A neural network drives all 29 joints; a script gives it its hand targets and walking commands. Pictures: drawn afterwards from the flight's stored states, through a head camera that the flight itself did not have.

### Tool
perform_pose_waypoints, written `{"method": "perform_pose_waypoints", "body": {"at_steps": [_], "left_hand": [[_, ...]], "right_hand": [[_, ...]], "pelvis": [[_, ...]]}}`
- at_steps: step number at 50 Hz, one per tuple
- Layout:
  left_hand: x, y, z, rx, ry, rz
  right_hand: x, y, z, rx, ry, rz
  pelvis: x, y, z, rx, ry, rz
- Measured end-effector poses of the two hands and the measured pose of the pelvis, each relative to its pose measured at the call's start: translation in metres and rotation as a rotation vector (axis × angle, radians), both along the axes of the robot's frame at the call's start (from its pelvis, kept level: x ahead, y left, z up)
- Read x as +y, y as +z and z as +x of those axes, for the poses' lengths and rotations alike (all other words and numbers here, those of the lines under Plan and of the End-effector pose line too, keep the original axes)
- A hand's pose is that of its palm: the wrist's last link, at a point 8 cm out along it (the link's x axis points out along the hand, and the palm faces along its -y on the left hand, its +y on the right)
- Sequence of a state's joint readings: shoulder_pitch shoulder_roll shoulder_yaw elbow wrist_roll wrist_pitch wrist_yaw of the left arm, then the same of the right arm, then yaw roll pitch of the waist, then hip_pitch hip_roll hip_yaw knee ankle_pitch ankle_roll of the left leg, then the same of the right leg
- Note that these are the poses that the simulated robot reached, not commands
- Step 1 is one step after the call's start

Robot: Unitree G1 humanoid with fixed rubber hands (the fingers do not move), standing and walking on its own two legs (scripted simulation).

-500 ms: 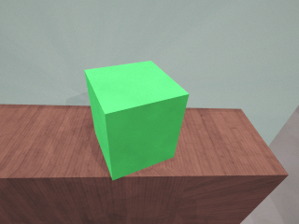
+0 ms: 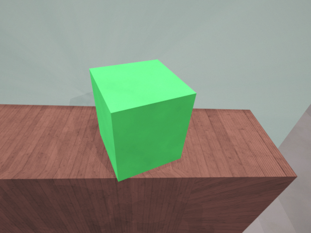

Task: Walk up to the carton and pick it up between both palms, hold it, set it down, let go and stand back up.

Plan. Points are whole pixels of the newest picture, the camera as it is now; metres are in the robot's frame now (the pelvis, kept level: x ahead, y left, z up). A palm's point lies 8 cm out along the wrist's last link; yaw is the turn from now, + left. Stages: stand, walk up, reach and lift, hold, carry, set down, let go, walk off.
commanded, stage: stand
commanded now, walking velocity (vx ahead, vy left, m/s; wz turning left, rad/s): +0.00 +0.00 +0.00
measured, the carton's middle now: (138, 117) +0.48 +0.06 +0.08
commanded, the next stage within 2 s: none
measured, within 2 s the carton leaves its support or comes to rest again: neither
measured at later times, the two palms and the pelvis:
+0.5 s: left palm out of the picture +0.08 +0.28 -0.13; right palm out of the picture +0.04 -0.28 -0.10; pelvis -0.01 +0.00 +0.00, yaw +0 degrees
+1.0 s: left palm out of the picture +0.07 +0.28 -0.13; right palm out of the picture +0.04 -0.28 -0.10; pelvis -0.02 +0.00 +0.00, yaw +0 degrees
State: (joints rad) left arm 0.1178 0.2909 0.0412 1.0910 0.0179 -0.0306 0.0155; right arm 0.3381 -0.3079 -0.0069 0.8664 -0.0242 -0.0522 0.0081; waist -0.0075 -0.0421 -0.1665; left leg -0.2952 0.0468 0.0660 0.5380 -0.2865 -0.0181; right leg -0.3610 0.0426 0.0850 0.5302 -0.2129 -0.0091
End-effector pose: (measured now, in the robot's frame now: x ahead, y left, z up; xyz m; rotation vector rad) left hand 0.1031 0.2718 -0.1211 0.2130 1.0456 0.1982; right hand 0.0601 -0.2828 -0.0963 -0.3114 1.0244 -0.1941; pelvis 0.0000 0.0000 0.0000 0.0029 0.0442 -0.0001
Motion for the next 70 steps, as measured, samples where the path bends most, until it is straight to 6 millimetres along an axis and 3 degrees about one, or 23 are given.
{"method": "perform_pose_waypoints", "body": {"at_steps": [15,70], "left_hand": [[0.003,-0.005,-0.02,0.048,0.003,-0.004],[0.008,-0.004,-0.033,0.073,0.003,0.01]], "right_hand": [[0.002,-0.001,-0.017,0.037,-0.004,-0.003],[0.006,-0.005,-0.022,0.044,-0.004,0.011]], "pelvis": [[0.003,0.0,-0.01,-0.014,0.0,-0.003],[0.005,0.001,-0.018,-0.025,0.0,-0.006]]}}
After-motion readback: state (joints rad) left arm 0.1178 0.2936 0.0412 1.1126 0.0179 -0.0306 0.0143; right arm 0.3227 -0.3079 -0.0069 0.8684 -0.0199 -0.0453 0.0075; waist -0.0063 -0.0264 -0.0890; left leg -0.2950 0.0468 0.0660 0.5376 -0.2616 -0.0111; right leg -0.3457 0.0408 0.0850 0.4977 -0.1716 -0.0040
